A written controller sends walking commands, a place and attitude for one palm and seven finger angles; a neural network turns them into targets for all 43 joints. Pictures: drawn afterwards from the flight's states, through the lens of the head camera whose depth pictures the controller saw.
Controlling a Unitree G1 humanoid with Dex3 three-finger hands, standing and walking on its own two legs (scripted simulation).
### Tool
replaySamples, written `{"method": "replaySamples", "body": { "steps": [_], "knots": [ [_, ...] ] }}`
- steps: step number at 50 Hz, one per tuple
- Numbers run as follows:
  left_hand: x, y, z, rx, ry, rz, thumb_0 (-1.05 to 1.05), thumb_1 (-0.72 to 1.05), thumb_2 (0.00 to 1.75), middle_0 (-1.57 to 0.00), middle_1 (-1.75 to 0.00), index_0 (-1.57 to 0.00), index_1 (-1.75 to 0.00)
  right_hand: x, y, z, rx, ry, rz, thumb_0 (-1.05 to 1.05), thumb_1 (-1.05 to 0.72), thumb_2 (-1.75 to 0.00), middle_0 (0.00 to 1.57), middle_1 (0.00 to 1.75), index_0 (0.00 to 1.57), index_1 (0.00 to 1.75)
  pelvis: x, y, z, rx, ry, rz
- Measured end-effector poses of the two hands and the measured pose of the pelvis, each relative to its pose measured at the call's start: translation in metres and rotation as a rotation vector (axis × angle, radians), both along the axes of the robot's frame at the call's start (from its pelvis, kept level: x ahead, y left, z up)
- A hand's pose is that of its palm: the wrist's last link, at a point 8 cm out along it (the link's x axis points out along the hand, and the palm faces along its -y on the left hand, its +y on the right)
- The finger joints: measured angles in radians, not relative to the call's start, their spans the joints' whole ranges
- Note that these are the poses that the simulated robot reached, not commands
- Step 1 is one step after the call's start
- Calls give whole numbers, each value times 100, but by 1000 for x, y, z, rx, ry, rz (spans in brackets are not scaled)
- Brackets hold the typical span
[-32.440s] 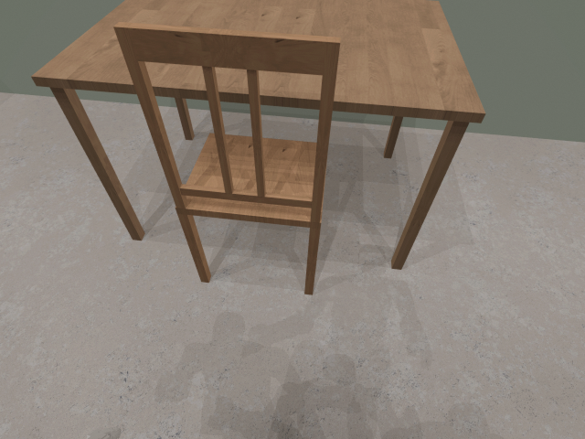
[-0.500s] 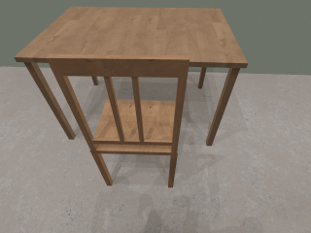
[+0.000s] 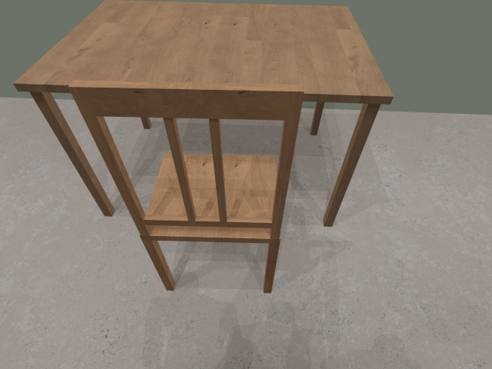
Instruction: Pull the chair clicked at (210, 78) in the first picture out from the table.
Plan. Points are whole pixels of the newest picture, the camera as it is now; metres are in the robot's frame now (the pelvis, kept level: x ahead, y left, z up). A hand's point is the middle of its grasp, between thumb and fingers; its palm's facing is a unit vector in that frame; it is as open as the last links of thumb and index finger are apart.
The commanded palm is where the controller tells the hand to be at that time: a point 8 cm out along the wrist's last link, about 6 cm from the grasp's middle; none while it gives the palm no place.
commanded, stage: look to check the result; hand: left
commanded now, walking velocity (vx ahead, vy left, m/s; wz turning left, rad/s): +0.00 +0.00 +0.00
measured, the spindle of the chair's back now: (182, 176) +0.56 +0.19 -0.07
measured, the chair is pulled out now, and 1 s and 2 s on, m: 0.19 0.19 0.19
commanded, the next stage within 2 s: take the last steps up to it in 0.56 s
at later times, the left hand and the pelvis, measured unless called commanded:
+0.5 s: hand out of the picture +0.00 +0.16 -0.18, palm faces +0.03 -0.98 -0.18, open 7.4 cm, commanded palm none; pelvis +0.01 +0.00 +0.00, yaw +0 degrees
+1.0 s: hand out of the picture +0.02 +0.16 -0.18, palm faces +0.03 -0.98 -0.20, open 7.4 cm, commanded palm none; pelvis +0.04 -0.01 -0.01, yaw -1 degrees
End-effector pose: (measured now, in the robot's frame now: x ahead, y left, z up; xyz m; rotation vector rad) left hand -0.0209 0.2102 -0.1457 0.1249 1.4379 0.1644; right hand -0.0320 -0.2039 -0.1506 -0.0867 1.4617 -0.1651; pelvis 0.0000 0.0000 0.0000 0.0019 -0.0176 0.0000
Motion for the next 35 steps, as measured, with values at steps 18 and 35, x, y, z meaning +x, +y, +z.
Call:
{"method": "replaySamples", "body": {
  "steps": [18, 35],
  "knots": [
    [13, 2, 0, 3, -7, -4, 0, 91, 90, -19, -30, -20, -30, 14, -1, 0, -8, -12, 0, 0, -91, -89, 20, 30, 20, 30, 8, 2, 0, 2, 8, -4],
    [19, 0, -1, 1, -2, -2, 0, 91, 90, -20, -30, -20, -30, 28, -6, 0, -18, -26, 6, 0, -91, -89, 20, 30, 20, 30, 15, 0, 0, 2, 7, -5]
  ]
}}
